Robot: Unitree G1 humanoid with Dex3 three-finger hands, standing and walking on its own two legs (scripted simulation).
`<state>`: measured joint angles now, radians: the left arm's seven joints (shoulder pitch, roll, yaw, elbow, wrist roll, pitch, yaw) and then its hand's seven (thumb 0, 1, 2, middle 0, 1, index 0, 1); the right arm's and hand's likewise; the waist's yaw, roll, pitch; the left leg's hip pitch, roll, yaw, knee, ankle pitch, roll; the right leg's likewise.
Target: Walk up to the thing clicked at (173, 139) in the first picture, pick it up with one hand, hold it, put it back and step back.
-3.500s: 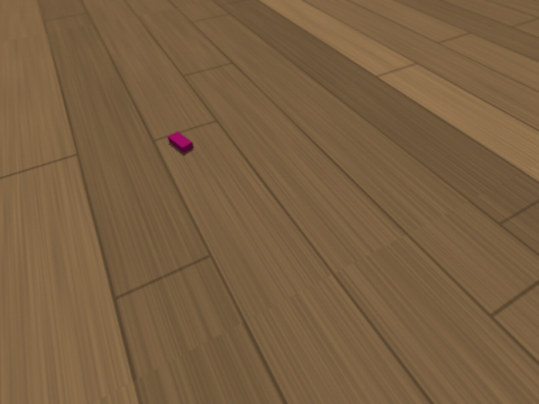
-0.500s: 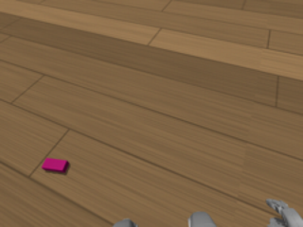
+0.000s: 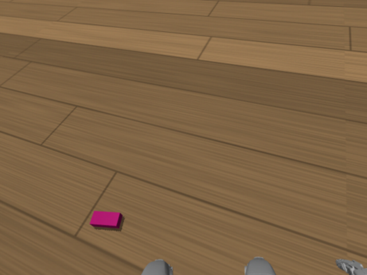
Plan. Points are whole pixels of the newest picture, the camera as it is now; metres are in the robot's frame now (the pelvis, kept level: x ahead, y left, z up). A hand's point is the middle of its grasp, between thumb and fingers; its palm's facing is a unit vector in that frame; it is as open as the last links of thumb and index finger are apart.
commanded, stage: walk up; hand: left
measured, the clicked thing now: (106, 219) +0.49 +0.52 -0.71
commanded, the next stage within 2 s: none
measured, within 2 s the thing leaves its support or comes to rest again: neither
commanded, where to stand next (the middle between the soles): +0.13 +0.37 m, yaw -8 degrees
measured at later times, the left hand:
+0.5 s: hand out of the picture +0.10 +0.52 -0.10, palm faces -0.05 -0.81 -0.58, open 7.4 cm
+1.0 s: hand out of the picture +0.11 +0.69 -0.12, palm faces -0.13 -0.88 -0.46, open 7.4 cm
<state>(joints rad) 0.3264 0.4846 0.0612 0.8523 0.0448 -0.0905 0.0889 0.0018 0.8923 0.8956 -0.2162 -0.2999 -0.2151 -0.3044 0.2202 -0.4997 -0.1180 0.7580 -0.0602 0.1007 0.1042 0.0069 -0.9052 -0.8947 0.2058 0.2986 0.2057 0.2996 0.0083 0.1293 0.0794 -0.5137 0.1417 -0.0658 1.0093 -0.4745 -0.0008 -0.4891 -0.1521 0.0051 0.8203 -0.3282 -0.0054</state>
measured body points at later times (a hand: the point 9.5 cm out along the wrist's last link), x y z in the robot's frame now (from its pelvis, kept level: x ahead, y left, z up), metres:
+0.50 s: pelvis +0.02 +0.22 +0.01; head +0.06 +0.17 +0.45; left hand +0.11 +0.56 -0.06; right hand +0.10 -0.12 -0.12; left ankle +0.03 +0.38 -0.62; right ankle +0.10 +0.05 -0.69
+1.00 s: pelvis +0.03 +0.41 +0.01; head +0.07 +0.39 +0.46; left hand +0.12 +0.74 -0.09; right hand +0.05 +0.10 -0.12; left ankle +0.05 +0.47 -0.69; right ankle +0.03 +0.31 -0.69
